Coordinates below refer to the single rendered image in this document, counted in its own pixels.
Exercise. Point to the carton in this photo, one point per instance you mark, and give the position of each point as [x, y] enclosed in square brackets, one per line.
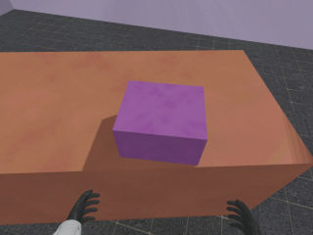
[161, 122]

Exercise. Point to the left robot forearm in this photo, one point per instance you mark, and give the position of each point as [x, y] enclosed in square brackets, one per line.
[69, 227]

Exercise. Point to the robot right hand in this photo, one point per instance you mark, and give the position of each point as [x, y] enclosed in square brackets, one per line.
[248, 223]

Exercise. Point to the robot left hand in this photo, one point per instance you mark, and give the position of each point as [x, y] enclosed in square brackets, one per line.
[79, 210]

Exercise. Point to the pedestal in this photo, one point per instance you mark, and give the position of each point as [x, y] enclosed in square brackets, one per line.
[58, 110]

